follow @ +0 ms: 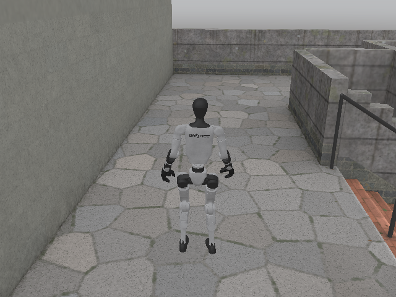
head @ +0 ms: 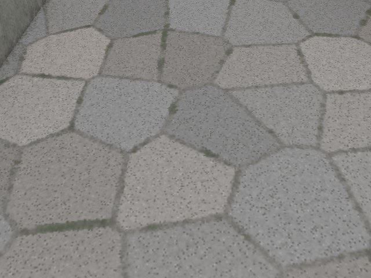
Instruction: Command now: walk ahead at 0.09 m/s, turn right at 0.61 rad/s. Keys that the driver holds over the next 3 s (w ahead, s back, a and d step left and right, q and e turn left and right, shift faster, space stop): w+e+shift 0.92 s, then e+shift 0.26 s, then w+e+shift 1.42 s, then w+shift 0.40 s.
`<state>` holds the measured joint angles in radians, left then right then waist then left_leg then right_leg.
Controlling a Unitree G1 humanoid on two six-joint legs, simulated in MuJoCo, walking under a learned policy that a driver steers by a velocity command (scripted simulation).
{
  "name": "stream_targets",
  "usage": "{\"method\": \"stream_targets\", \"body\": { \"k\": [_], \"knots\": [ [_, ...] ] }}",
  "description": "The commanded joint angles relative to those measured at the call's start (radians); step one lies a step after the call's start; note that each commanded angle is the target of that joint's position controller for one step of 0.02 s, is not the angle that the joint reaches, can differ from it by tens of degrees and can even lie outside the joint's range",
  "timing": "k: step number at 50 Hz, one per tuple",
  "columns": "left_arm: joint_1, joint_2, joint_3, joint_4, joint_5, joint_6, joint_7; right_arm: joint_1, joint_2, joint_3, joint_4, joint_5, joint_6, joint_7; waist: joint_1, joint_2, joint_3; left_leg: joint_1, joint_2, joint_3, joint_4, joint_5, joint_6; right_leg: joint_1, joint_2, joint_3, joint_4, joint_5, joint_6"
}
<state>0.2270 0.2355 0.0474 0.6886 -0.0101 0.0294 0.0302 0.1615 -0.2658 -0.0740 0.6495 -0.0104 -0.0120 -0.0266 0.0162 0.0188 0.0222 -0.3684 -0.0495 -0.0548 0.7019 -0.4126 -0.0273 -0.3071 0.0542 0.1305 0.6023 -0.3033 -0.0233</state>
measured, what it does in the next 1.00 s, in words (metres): walks ahead, turning right: left foot, then right foot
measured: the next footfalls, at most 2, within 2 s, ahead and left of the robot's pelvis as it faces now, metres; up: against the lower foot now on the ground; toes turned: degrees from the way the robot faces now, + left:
left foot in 0.08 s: +0.04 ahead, +0.12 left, +0.00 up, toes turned -9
right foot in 0.60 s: +0.34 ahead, -0.22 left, +0.00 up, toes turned -36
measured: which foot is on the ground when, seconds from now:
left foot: up 0.00-0.06, down 0.08-0.62, up 0.64-1.00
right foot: down 0.00-0.10, up 0.12-0.58, down 0.60-1.00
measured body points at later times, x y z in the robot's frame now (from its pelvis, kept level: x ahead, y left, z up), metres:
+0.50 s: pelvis +0.16 -0.04 -0.01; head +0.18 -0.04 +0.44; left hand +0.45 +0.10 -0.10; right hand +0.00 -0.27 -0.13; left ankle +0.00 +0.13 -0.73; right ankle +0.25 -0.20 -0.67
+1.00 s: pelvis +0.51 -0.32 -0.01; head +0.54 -0.37 +0.43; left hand +0.71 -0.10 -0.13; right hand +0.52 -0.66 -0.07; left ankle +0.77 -0.40 -0.70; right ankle +0.31 -0.19 -0.73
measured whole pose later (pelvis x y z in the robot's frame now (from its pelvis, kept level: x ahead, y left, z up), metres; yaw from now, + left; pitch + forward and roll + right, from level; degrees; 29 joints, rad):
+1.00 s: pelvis +0.51 -0.32 -0.01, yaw -52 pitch +3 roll +0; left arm 0.46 0.33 0.07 0.82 -0.01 -0.06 0.00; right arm -0.03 -0.28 0.01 0.57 -0.05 -0.06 0.02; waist 0.12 0.01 0.06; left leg -0.71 0.06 -0.04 0.58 0.04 -0.01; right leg 0.16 0.17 0.28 0.31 -0.43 -0.18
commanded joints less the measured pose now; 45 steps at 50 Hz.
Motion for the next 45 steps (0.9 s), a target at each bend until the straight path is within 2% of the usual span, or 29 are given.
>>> {"method": "stream_targets", "body": {
  "k": [1,3,4,5,6,7,8,9,11,12,13,14,16,22,24,25,27,28,29,30,31,32,33,34,36,37,39,42,45],
  "knots": [
    [-0.011,0.199,0.073,-0.083,-0.026,-0.009,0.012,-0.048,-0.056,-0.014,-0.104,0.017,-0.028,0.011,0.006,-0.148,-0.141,-0.168,-0.004,-0.038,0.024,-0.106,-0.002,0.268,-0.25,0.432,-0.164,0.397,-0.237],
    [-0.055,0.2,0.074,-0.101,-0.045,0.001,0.007,0.001,-0.06,-0.022,-0.08,0.049,-0.038,0.029,-0.041,-0.137,-0.115,0.048,-0.009,-0.019,-0.19,-0.001,0.026,0.078,-0.179,0.441,-0.245,-0.232,-0.196],
    [-0.115,0.188,0.069,-0.121,-0.044,0.003,0.006,0.071,-0.071,-0.036,-0.049,0.055,-0.041,0.029,-0.102,-0.136,-0.08,0.255,-0.003,0.004,-0.319,0.104,0.044,-0.11,-0.123,0.405,-0.239,-0.357,-0.16],
    [-0.133,0.131,0.056,-0.137,-0.035,-0.003,0.006,0.208,-0.135,-0.06,-0.008,0.05,-0.042,0.021,-0.157,-0.054,-0.1,0.546,0.129,-0.109,-0.345,0.052,0.079,-0.373,-0.043,0.29,-0.046,-0.412,-0.09],
    [-0.141,0.054,0.038,-0.177,-0.05,-0.019,0.0,0.287,-0.224,-0.076,0.003,0.012,-0.049,0.025,-0.155,0.204,-0.114,0.645,0.384,-0.512,-0.464,-0.322,0.162,-0.619,0.075,0.097,0.261,-0.314,-0.043],
    [-0.161,0.126,0.052,-0.185,-0.037,-0.041,-0.005,0.198,-0.205,-0.071,-0.025,-0.008,-0.068,0.025,-0.112,0.164,-0.002,0.522,0.464,-0.604,-0.508,-0.367,0.192,-0.697,-0.031,0.131,0.394,-0.194,-0.032],
    [-0.136,0.157,0.063,-0.167,-0.032,-0.048,-0.012,0.132,-0.157,-0.057,-0.042,0.002,-0.078,0.015,-0.077,0.129,0.04,0.486,0.432,-0.518,-0.514,-0.324,0.173,-0.716,-0.059,0.107,0.463,-0.097,-0.021],
    [-0.085,0.156,0.067,-0.132,-0.024,-0.051,-0.015,0.1,-0.128,-0.048,-0.05,0.014,-0.083,0.009,-0.056,0.101,0.03,0.479,0.386,-0.42,-0.515,-0.235,0.14,-0.699,-0.076,0.077,0.519,-0.031,-0.007],
    [-0.057,0.142,0.066,-0.112,-0.022,-0.06,-0.029,0.104,-0.107,-0.035,-0.036,0.011,-0.086,0.004,-0.053,0.1,0.027,0.436,0.325,-0.247,-0.524,-0.064,0.102,-0.688,-0.116,0.021,0.643,0.077,0.003],
    [-0.109,0.137,0.058,-0.119,0.108,-0.034,-0.079,0.164,-0.129,-0.025,-0.002,-0.032,-0.066,0.012,-0.06,-0.035,0.035,0.31,0.311,-0.17,-0.56,-0.086,0.106,-0.61,-0.073,-0.039,0.681,0.096,0.006],
    [-0.111,0.109,0.054,-0.125,0.094,-0.021,-0.102,0.163,-0.142,-0.03,0.009,-0.035,-0.063,0.02,-0.049,0.01,0.065,0.273,0.29,-0.105,-0.569,-0.054,0.094,-0.61,-0.076,-0.044,0.695,0.134,0.008],
    [-0.111,0.11,0.05,-0.122,0.072,-0.014,-0.114,0.168,-0.139,-0.027,0.018,-0.029,-0.065,0.026,-0.048,0.05,0.071,0.258,0.279,-0.054,-0.577,-0.032,0.084,-0.61,-0.083,-0.044,0.701,0.17,0.01],
    [-0.131,0.13,0.054,-0.12,0.052,-0.007,-0.121,0.196,-0.124,-0.02,0.039,-0.024,-0.072,0.031,-0.054,0.081,0.091,0.261,0.279,0.013,-0.592,0.01,0.077,-0.624,-0.09,-0.048,0.683,0.225,0.014],
    [-0.311,0.115,0.031,-0.158,0.055,-0.014,-0.143,0.329,-0.109,-0.009,0.131,-0.028,-0.085,0.016,-0.109,0.078,0.171,0.442,0.31,0.183,-0.638,0.176,0.079,-0.673,-0.121,-0.172,0.424,0.218,-0.048],
    [-0.372,0.091,0.013,-0.183,0.052,-0.016,-0.15,0.379,-0.113,-0.006,0.17,-0.031,-0.081,0.008,-0.124,0.08,0.188,0.517,0.321,0.245,-0.616,0.375,0.075,-0.655,-0.119,-0.245,0.334,0.151,-0.089],
    [-0.376,0.078,0.004,-0.19,0.049,-0.017,-0.147,0.382,-0.119,-0.003,0.183,-0.033,-0.078,0.004,-0.11,0.081,0.18,0.534,0.317,0.293,-0.573,0.589,0.068,-0.596,-0.101,-0.283,0.276,0.11,-0.118],
    [-0.309,0.075,0.0,-0.177,0.043,-0.017,-0.129,0.368,-0.159,-0.003,0.197,-0.028,-0.067,-0.009,-0.042,0.114,0.096,0.527,0.324,0.359,-0.415,1.269,0.058,-0.355,0.0,-0.375,0.2,0.038,-0.173],
    [-0.199,0.103,0.012,-0.154,0.04,-0.019,-0.119,0.357,-0.202,-0.011,0.198,-0.029,-0.054,-0.015,0.029,0.137,0.021,0.53,0.348,0.361,-0.253,1.501,0.066,-0.218,0.047,-0.379,0.196,-0.024,-0.194],
    [-0.022,0.147,0.034,-0.11,0.035,-0.026,-0.107,0.33,-0.244,-0.021,0.186,-0.027,-0.042,-0.015,0.114,0.153,-0.078,0.467,0.371,0.348,-0.031,1.57,0.09,-0.006,0.086,-0.357,0.183,-0.08,-0.22],
    [0.212,0.204,0.067,-0.037,0.04,-0.037,-0.087,0.285,-0.257,-0.023,0.164,-0.021,-0.042,-0.007,0.22,0.121,-0.189,0.269,0.363,0.333,0.274,1.394,0.085,0.337,0.1,-0.267,0.075,-0.061,-0.255],
    [0.184,0.291,0.098,-0.013,0.041,-0.031,-0.065,0.327,-0.14,0.003,0.133,-0.026,-0.048,0.015,0.129,-0.083,-0.228,-0.122,0.233,0.31,0.597,0.397,0.052,0.637,-0.088,0.064,-0.021,-0.294,-0.298],
    [0.164,0.366,0.113,-0.05,0.031,-0.02,-0.061,0.225,-0.119,0.011,0.025,-0.018,-0.071,0.029,0.108,-0.169,-0.302,-0.412,0.052,0.167,0.883,-0.064,0.008,0.746,-0.295,0.632,-0.223,-0.464,-0.417],
    [0.213,0.341,0.108,-0.033,0.036,-0.016,-0.052,0.044,-0.167,0.004,-0.033,-0.02,-0.092,0.032,0.157,-0.013,-0.232,-0.527,0.094,0.009,0.878,0.071,0.02,0.704,-0.286,0.64,-0.305,-0.332,-0.379],
    [0.214,0.328,0.104,0.003,0.034,-0.025,-0.041,0.046,-0.14,0.018,-0.047,-0.012,-0.107,0.032,0.11,-0.009,-0.122,-0.521,0.135,0.007,0.81,0.107,0.028,0.578,-0.286,0.562,-0.341,-0.194,-0.36],
    [0.119,0.259,0.078,0.005,0.034,-0.05,-0.026,0.112,-0.127,0.027,-0.013,-0.042,-0.092,0.032,-0.011,0.07,0.0,-0.386,0.196,0.002,0.661,0.094,0.015,0.295,-0.177,0.347,-0.357,-0.024,-0.303],
    [0.086,0.232,0.064,-0.007,0.027,-0.063,-0.022,0.167,-0.122,0.031,-0.004,-0.057,-0.069,0.036,-0.052,0.02,0.012,-0.341,0.209,0.001,0.625,0.073,-0.003,0.208,-0.151,0.311,-0.367,0.023,-0.318],
    [0.091,0.198,0.047,0.0,0.009,-0.089,-0.029,0.132,-0.114,0.034,-0.015,-0.071,-0.033,0.042,-0.067,0.005,0.058,-0.328,0.224,0.022,0.538,0.022,-0.036,0.076,-0.099,0.258,-0.399,0.057,-0.325],
    [0.135,0.216,0.047,0.017,0.018,-0.108,-0.035,-0.092,-0.093,0.051,-0.103,-0.054,-0.028,0.051,-0.019,-0.02,0.14,-0.325,0.193,0.085,0.297,0.208,-0.057,-0.041,-0.041,0.23,-0.46,0.217,-0.302],
    [0.192,0.235,0.057,0.045,0.01,-0.113,-0.039,-0.185,-0.077,0.063,-0.124,-0.039,-0.039,0.063,0.033,-0.047,0.098,-0.226,0.125,0.094,0.058,0.45,-0.027,0.036,-0.033,0.223,-0.429,0.525,-0.253]
  ]
}}
Over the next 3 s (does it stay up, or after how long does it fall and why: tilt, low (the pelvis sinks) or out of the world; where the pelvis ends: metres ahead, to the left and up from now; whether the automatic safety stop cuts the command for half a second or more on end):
stays up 0.24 -1.75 -0.19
